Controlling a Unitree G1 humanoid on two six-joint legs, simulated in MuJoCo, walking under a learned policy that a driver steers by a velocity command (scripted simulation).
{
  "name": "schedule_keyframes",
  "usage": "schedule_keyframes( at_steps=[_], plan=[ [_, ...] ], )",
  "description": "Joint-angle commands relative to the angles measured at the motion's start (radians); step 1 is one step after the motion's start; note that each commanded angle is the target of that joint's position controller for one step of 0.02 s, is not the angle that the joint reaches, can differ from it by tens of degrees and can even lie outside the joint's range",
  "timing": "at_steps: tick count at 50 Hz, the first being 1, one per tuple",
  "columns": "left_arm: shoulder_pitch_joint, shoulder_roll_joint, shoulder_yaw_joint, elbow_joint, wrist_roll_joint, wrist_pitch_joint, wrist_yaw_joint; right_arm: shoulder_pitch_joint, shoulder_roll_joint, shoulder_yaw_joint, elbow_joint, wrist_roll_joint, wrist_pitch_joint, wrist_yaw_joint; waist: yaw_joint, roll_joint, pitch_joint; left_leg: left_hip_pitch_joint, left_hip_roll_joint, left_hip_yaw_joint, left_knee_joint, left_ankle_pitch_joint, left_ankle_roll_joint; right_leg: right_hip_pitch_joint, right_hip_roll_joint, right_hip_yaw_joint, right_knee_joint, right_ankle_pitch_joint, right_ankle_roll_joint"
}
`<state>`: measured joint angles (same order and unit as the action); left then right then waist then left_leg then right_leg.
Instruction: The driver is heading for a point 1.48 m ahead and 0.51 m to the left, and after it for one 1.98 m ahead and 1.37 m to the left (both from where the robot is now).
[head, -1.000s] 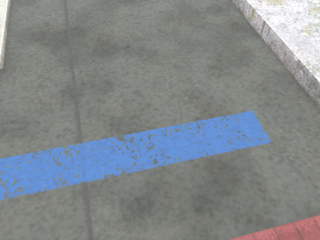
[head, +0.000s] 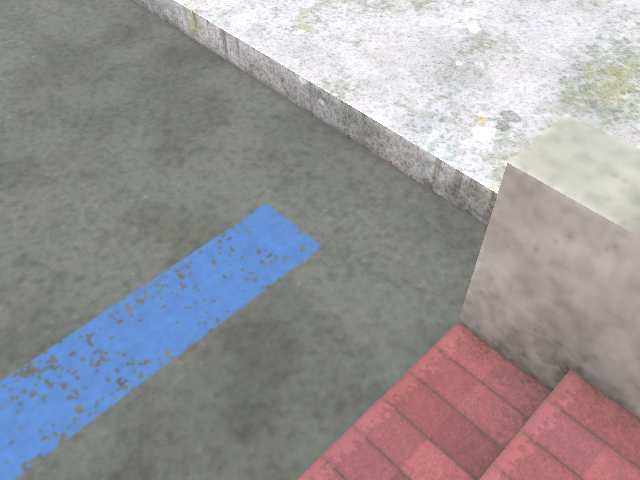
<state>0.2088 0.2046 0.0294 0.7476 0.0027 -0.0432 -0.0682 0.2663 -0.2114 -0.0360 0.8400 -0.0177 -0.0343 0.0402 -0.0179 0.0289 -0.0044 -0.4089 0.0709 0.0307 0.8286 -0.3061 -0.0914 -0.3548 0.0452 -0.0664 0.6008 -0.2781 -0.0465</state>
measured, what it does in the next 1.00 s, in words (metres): goes down, turning left: left foot, then right foot 0.12 m lower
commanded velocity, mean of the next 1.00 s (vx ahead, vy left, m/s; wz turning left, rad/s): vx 0.24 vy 0.00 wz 0.44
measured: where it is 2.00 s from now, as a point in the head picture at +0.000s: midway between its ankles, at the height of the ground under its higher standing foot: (149, 448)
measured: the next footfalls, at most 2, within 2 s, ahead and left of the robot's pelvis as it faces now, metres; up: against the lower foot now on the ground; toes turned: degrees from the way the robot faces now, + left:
left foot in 0.02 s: -0.01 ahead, +0.13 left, +0.00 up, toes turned +12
right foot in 0.90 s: +0.35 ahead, +0.06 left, -0.12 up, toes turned +27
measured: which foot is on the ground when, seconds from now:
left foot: up 0.00-0.00, down 0.02-0.92, up 0.94-1.00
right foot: down 0.00-0.30, up 0.32-0.88, down 0.90-1.00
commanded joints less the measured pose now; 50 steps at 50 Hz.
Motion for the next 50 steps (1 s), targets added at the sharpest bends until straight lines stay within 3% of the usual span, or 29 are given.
schedule_keyframes(
  at_steps=[1, 2, 3, 5, 8, 11, 13, 15, 16, 17, 18, 19, 20, 21, 22, 23, 26, 31, 35, 37, 38, 40, 44, 45, 46, 47, 48, 49, 50],
  plan=[
    [-0.004, 0.120, 0.021, -0.040, -0.019, -0.008, -0.053, 0.154, -0.081, -0.009, -0.013, 0.012, -0.050, 0.016, -0.049, -0.030, -0.021, 0.182, 0.020, -0.060, -0.196, 0.247, 0.011, -0.073, -0.256, 0.191, -0.059, 0.166, -0.083],
    [0.039, 0.191, 0.061, -0.076, -0.010, 0.000, -0.030, 0.015, -0.180, -0.024, -0.082, 0.006, -0.067, -0.002, 0.073, -0.005, -0.020, 0.055, -0.021, -0.067, -0.215, 0.287, 0.088, 0.022, -0.188, 0.138, -0.056, 0.040, -0.088],
    [0.066, 0.253, 0.088, -0.095, 0.001, -0.005, 0.011, -0.079, -0.223, -0.041, -0.131, -0.022, -0.072, -0.029, 0.109, 0.002, -0.035, -0.018, -0.025, -0.082, -0.219, 0.238, 0.163, 0.064, -0.166, 0.122, -0.052, -0.046, -0.113],
    [0.066, 0.199, 0.083, -0.123, 0.020, -0.027, 0.076, -0.076, -0.168, -0.034, -0.146, -0.016, -0.061, -0.074, 0.103, -0.067, -0.056, -0.114, -0.036, -0.112, -0.221, 0.057, 0.208, 0.143, -0.245, 0.183, -0.091, -0.026, -0.202],
    [0.170, 0.174, 0.088, -0.097, 0.032, -0.059, 0.131, 0.004, -0.079, -0.015, -0.127, -0.029, -0.047, -0.089, 0.106, -0.197, -0.050, -0.123, -0.085, -0.002, 0.152, -0.231, 0.117, 0.137, -0.496, 0.391, -0.251, 0.198, -0.346],
    [0.068, 0.154, 0.088, -0.094, 0.033, -0.075, 0.159, -0.005, -0.051, 0.004, -0.134, -0.051, -0.025, -0.068, 0.054, -0.097, -0.040, -0.102, -0.027, -0.025, 0.144, -0.178, 0.067, 0.099, -0.425, 0.227, -0.243, 0.262, -0.187],
    [-0.062, 0.215, 0.107, -0.115, 0.039, -0.075, 0.153, 0.082, -0.037, -0.001, -0.106, -0.043, -0.025, -0.039, -0.008, -0.102, -0.066, 0.107, -0.070, 0.062, -0.031, -0.016, 0.045, -0.012, -0.333, 0.062, -0.149, 0.297, -0.111],
    [-0.107, 0.227, 0.113, -0.129, 0.073, -0.060, 0.127, 0.219, -0.091, -0.036, -0.065, -0.013, -0.046, -0.023, -0.059, -0.051, -0.082, 0.333, -0.122, 0.082, -0.252, 0.202, 0.059, -0.125, -0.286, -0.039, 0.052, 0.176, -0.066],
    [-0.084, 0.123, 0.090, -0.157, 0.105, -0.057, 0.104, 0.339, -0.210, -0.077, -0.046, -0.021, -0.070, -0.043, -0.073, 0.141, -0.093, 0.538, -0.055, -0.101, -0.336, 0.605, 0.158, -0.334, -0.184, -0.121, 0.319, -0.222, 0.005],
    [-0.028, 0.054, 0.064, -0.223, 0.067, -0.070, 0.080, 0.424, -0.411, -0.122, -0.105, -0.048, -0.110, -0.065, -0.061, 0.217, -0.152, 0.720, 0.264, -0.619, -0.374, 0.946, 0.420, -0.610, -0.043, 0.006, 0.571, -0.504, 0.057],
    [-0.088, 0.040, 0.050, -0.204, 0.008, -0.080, 0.060, 0.449, -0.323, -0.110, -0.072, -0.090, -0.123, -0.035, -0.144, 0.013, -0.041, 0.710, 0.344, -0.664, -0.426, 0.875, 0.461, -0.778, -0.008, 0.241, 0.608, -0.433, 0.063],
    [-0.100, 0.098, 0.056, -0.198, 0.007, -0.071, 0.058, 0.352, -0.248, -0.090, -0.063, -0.066, -0.117, 0.000, -0.090, 0.053, 0.023, 0.624, 0.356, -0.657, -0.470, 0.563, 0.470, -0.859, -0.073, 0.252, 0.640, -0.322, 0.075],
    [-0.059, 0.181, 0.084, -0.143, 0.030, -0.058, 0.074, 0.242, -0.145, -0.058, -0.071, -0.012, -0.100, 0.030, -0.022, 0.030, 0.015, 0.490, 0.268, -0.570, -0.485, 0.268, 0.438, -0.790, -0.107, 0.213, 0.673, -0.196, 0.073],
    [-0.038, 0.194, 0.084, -0.113, 0.073, -0.048, 0.085, 0.121, -0.102, -0.034, -0.104, 0.016, -0.088, 0.046, 0.028, 0.044, 0.013, 0.315, 0.193, -0.491, -0.502, 0.113, 0.404, -0.697, -0.113, 0.181, 0.672, -0.104, 0.072],
    [-0.025, 0.159, 0.064, -0.082, 0.105, -0.035, 0.077, 0.042, -0.101, -0.025, -0.125, -0.001, -0.071, 0.053, 0.053, 0.046, 0.026, 0.160, 0.135, -0.429, -0.544, -0.020, 0.381, -0.604, -0.133, 0.166, 0.650, 0.015, 0.070],
    [-0.035, 0.108, 0.042, -0.077, 0.110, -0.030, 0.069, 0.046, -0.116, -0.025, -0.123, -0.025, -0.065, 0.049, 0.043, 0.038, 0.018, 0.100, 0.094, -0.416, -0.558, -0.074, 0.369, -0.559, -0.117, 0.152, 0.656, 0.114, 0.076],
    [-0.054, 0.069, 0.001, -0.061, 0.074, -0.025, 0.038, 0.124, -0.145, -0.018, -0.069, -0.061, -0.093, 0.024, 0.015, 0.029, 0.001, 0.063, 0.049, -0.361, -0.545, -0.035, 0.358, -0.480, -0.108, 0.124, 0.561, 0.305, 0.088],
    [-0.179, 0.077, -0.033, -0.089, 0.104, -0.015, 0.039, 0.219, -0.118, 0.017, 0.011, -0.057, -0.111, 0.032, -0.030, 0.070, 0.014, 0.138, 0.056, -0.415, -0.463, 0.085, 0.387, -0.450, -0.106, 0.082, 0.424, 0.271, 0.088],
    [-0.355, 0.035, -0.065, -0.119, 0.106, -0.024, 0.035, 0.450, -0.060, 0.029, 0.135, -0.051, -0.101, -0.005, -0.163, 0.063, 0.054, 0.548, 0.059, -0.544, -0.291, 0.051, 0.413, -0.780, -0.117, 0.167, 0.101, 0.394, 0.113],
    [-0.394, 0.012, -0.081, -0.108, 0.111, -0.032, 0.019, 0.432, -0.018, 0.042, 0.145, -0.047, -0.086, 0.002, -0.163, 0.017, 0.093, 0.379, 0.014, -0.541, -0.238, -0.006, 0.405, -0.644, -0.120, 0.150, -0.019, 0.499, 0.095],
    [-0.394, 0.006, -0.087, -0.117, 0.112, -0.033, 0.015, 0.397, -0.042, 0.042, 0.133, -0.041, -0.078, 0.017, -0.153, -0.010, 0.084, 0.147, -0.047, -0.483, -0.252, -0.068, 0.392, -0.379, -0.080, 0.082, -0.125, 0.559, 0.083],
    [-0.375, 0.000, -0.090, -0.137, 0.095, -0.030, 0.005, 0.329, -0.129, 0.023, 0.125, -0.070, -0.069, 0.056, -0.101, 0.041, 0.099, -0.163, -0.070, -0.527, -0.271, -0.142, 0.395, 0.000, -0.043, 0.044, -0.056, 0.511, 0.084],
    [-0.130, 0.085, -0.058, -0.013, 0.074, -0.032, 0.023, 0.301, -0.151, 0.012, 0.154, -0.031, -0.071, 0.047, -0.008, -0.049, 0.103, 0.008, -0.141, -0.501, 0.084, -0.116, 0.313, 0.241, -0.067, 0.058, -0.311, 0.575, 0.045],
    [0.122, 0.128, -0.036, 0.056, 0.068, -0.041, 0.027, 0.261, -0.173, 0.009, 0.139, -0.055, -0.068, 0.061, 0.099, -0.049, 0.025, -0.093, -0.167, -0.423, 0.299, 0.087, 0.267, 0.505, -0.121, 0.033, -0.213, 0.570, -0.009],
    [0.452, 0.186, -0.003, 0.145, 0.069, -0.050, 0.012, 0.291, -0.076, 0.025, 0.122, -0.072, -0.085, 0.075, 0.168, -0.142, -0.189, -0.315, -0.237, -0.329, 0.659, 0.036, 0.203, 0.910, -0.240, 0.133, 0.042, 0.762, -0.155],
    [0.533, 0.230, 0.007, 0.165, 0.077, -0.046, -0.028, 0.526, 0.046, 0.049, 0.176, -0.056, -0.088, 0.084, 0.067, -0.239, -0.413, -0.450, -0.263, -0.231, 1.063, -0.462, 0.158, 1.081, -0.458, 0.396, 0.122, 1.100, -0.399],
    [0.402, 0.250, 0.023, 0.135, 0.098, -0.035, -0.040, 0.420, -0.005, 0.040, 0.087, -0.051, -0.082, 0.081, 0.088, -0.153, -0.271, -0.717, -0.234, -0.204, 1.134, -0.400, 0.125, 0.988, -0.531, 0.625, -0.033, 0.625, -0.437],
    [0.268, 0.188, 0.022, 0.107, 0.091, -0.030, -0.025, 0.264, -0.031, 0.041, 0.041, -0.048, -0.075, 0.055, 0.106, -0.086, -0.090, -0.868, -0.118, -0.207, 1.097, -0.257, 0.131, 0.792, -0.558, 0.631, -0.184, 0.102, -0.375],
    [0.170, 0.049, -0.018, 0.088, 0.075, -0.039, -0.019, 0.139, -0.081, 0.029, 0.039, -0.055, -0.068, 0.025, 0.092, 0.045, 0.037, -0.793, -0.072, -0.201, 0.937, -0.059, 0.158, 0.506, -0.433, 0.510, -0.300, -0.072, -0.294]
  ],
)
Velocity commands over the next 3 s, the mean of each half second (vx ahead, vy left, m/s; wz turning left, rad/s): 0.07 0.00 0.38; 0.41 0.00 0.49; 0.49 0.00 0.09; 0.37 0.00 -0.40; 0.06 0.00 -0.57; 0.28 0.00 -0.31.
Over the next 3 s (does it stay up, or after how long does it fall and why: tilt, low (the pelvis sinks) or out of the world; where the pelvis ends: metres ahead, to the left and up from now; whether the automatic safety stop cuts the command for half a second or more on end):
stays up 0.85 0.42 -0.22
